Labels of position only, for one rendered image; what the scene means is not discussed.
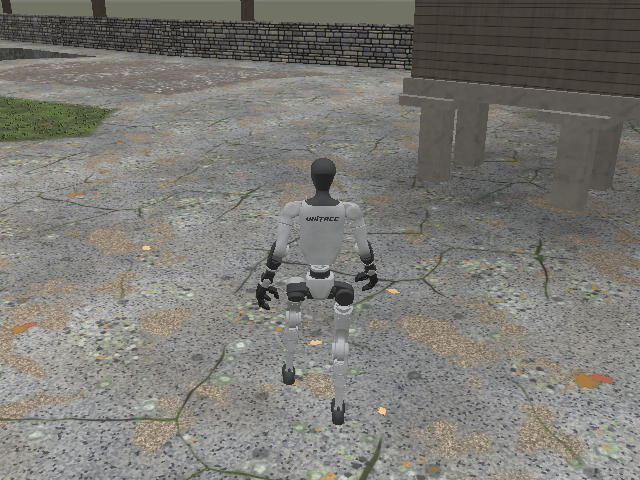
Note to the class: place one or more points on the robot left forearm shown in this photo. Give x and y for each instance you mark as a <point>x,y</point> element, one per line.
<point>271,268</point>

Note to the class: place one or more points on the robot left upper arm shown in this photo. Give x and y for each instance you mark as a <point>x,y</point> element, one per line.
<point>289,211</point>

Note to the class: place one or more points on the robot right hand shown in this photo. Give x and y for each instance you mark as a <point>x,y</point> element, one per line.
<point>362,276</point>

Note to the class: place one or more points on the robot left hand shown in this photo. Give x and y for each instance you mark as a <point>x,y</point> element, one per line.
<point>261,295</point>

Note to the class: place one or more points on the robot right shin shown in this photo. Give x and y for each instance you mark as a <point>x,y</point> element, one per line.
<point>340,372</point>

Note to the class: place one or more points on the left robot thigh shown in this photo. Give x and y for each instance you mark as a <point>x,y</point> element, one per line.
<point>296,290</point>

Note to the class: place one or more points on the robot right upper arm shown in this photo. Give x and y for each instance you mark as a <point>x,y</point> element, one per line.
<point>353,212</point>

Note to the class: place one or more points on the robot right forearm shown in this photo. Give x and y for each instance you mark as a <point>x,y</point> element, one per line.
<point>369,262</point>

